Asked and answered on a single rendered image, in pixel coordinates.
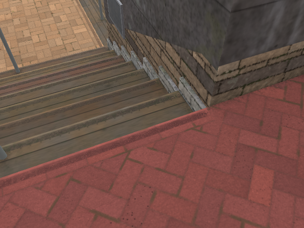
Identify stairs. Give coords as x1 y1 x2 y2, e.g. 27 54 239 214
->
79 0 108 47
0 46 194 178

